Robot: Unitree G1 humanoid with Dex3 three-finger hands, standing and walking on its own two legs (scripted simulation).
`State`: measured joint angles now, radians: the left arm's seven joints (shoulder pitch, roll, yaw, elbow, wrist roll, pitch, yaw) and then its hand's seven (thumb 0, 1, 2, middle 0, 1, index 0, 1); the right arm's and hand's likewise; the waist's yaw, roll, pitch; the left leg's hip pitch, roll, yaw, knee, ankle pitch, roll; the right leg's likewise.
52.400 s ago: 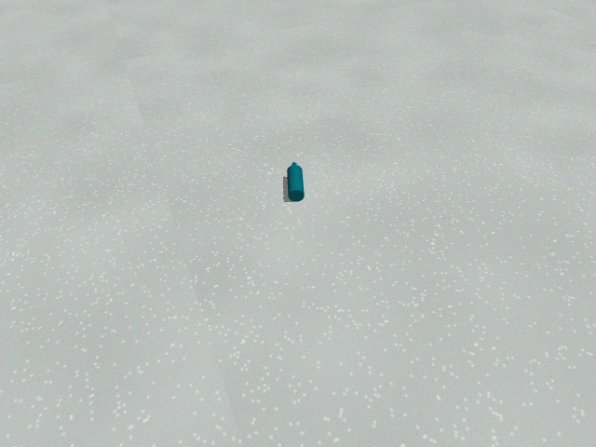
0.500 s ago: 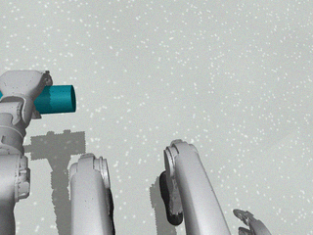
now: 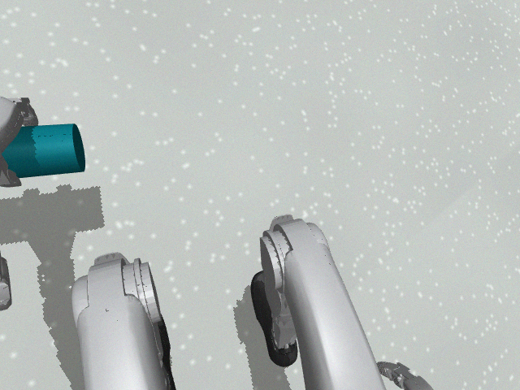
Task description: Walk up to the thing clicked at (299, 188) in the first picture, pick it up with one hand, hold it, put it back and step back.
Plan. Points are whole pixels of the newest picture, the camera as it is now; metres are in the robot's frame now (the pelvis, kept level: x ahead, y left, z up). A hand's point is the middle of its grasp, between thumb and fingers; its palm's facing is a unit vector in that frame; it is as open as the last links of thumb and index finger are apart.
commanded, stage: crouch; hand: left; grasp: from above
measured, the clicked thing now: out of the picture +0.49 +0.33 -0.20
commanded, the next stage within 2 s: lower in 0.06 s
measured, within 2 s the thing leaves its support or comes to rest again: rests again in 1.24 s
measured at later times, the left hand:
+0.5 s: hand (14, 157) +0.49 +0.30 -0.21, palm faces -0.48 -0.02 -0.88, open 10.5 cm
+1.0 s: hand (30, 160) +0.50 +0.29 -0.26, palm faces -0.47 -0.03 -0.88, open 10.5 cm
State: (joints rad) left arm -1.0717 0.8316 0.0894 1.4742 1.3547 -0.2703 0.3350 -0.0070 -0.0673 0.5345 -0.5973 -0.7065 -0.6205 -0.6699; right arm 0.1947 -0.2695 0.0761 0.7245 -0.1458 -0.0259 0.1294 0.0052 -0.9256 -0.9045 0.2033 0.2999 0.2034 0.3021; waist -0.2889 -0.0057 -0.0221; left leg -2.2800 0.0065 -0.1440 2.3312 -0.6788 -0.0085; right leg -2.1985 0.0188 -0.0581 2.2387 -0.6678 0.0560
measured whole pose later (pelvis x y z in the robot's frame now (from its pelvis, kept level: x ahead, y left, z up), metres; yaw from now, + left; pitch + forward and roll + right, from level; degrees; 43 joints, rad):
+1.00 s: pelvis +0.00 +0.00 -0.04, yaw -5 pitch +31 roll -13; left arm -1.10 1.00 0.11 1.58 1.38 -0.29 0.44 -0.01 -0.04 0.48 -0.63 -0.64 -0.65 -0.60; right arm 0.15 -0.31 0.22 0.66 -0.20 -0.07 0.14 0.00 -0.91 -0.90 0.20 0.30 0.20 0.30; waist -0.36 -0.09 0.11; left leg -2.36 0.00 -0.23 2.50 -0.70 -0.01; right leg -2.25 0.04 -0.12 2.35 -0.67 0.06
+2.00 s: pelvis +0.00 +0.01 -0.05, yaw -7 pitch +28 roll -15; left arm -1.11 1.11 0.08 1.67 1.37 -0.30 0.50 -0.01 -0.07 0.62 -0.51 -0.76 -0.53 -0.72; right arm 0.11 -0.34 0.32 0.61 -0.23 -0.14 0.16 0.00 -0.91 -0.90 0.20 0.30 0.20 0.30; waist -0.40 -0.14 0.18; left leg -2.35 0.01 -0.27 2.54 -0.71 -0.01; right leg -2.23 0.07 -0.16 2.35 -0.64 0.07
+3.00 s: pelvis +0.00 +0.01 -0.04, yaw -7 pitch +31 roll -15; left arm -1.09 1.04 0.13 1.46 1.32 -0.20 0.48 0.00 -0.51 0.98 -0.09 -1.03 -0.09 -1.02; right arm 0.16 -0.33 0.26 0.60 -0.21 -0.14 0.18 0.00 -0.91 -0.90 0.20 0.30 0.20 0.30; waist -0.36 -0.10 0.11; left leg -2.37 0.01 -0.26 2.51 -0.71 -0.01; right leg -2.25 0.05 -0.15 2.33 -0.65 0.06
